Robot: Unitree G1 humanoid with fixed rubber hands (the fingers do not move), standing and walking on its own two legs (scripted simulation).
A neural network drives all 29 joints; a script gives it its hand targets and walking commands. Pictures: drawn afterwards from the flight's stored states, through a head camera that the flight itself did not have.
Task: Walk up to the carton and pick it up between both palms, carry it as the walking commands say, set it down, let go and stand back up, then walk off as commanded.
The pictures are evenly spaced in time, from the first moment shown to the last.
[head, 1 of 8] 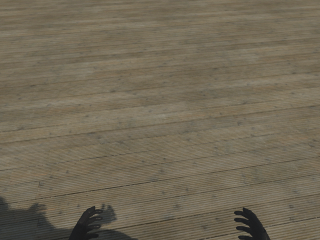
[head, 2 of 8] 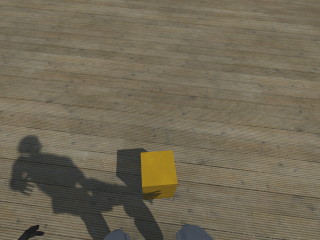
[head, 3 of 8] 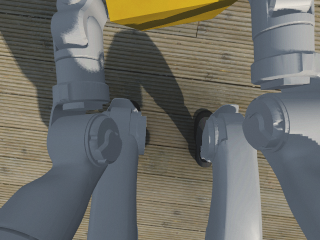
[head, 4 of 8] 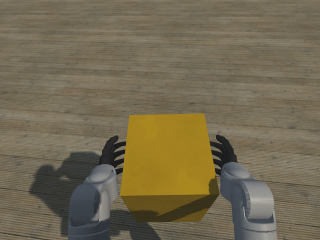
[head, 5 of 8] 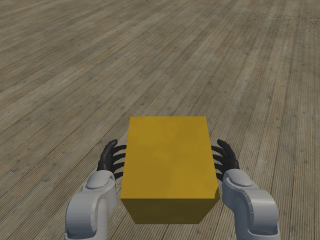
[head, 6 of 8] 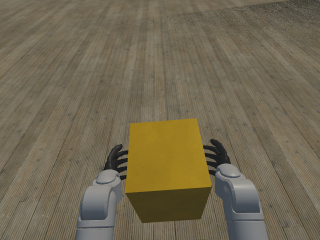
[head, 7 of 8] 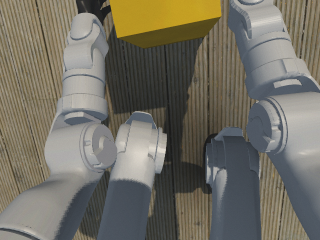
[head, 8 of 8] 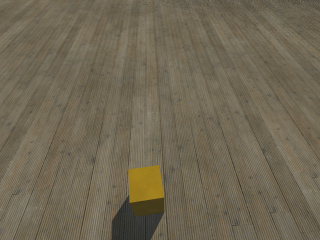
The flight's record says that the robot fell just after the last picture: no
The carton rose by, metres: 0.68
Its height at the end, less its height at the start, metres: +0.00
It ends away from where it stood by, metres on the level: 2.00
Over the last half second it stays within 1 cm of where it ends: yes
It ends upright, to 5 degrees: yes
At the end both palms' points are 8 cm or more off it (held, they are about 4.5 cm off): yes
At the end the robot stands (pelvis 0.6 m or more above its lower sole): yes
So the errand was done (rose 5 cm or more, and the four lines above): yes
